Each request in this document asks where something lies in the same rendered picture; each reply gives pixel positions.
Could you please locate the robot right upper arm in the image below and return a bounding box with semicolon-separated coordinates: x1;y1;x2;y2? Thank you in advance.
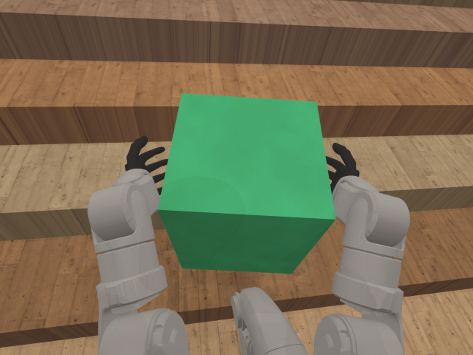
313;314;404;355

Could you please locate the robot right thigh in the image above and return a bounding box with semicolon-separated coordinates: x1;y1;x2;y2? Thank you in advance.
231;287;309;355

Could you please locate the carton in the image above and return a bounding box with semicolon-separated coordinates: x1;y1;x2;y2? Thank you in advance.
158;93;336;274

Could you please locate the robot right hand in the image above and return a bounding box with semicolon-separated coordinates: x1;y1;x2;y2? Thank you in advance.
326;143;359;193

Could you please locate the robot right shin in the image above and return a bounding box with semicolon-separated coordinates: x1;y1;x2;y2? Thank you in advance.
238;328;254;355

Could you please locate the robot left upper arm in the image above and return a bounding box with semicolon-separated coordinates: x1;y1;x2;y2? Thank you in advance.
98;308;190;355

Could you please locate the left robot forearm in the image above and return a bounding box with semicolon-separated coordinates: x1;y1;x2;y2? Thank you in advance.
88;169;168;354

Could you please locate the robot left hand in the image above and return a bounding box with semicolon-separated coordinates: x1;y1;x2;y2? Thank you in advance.
125;136;168;195

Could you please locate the right robot forearm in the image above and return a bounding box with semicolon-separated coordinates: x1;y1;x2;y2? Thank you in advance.
332;176;410;355

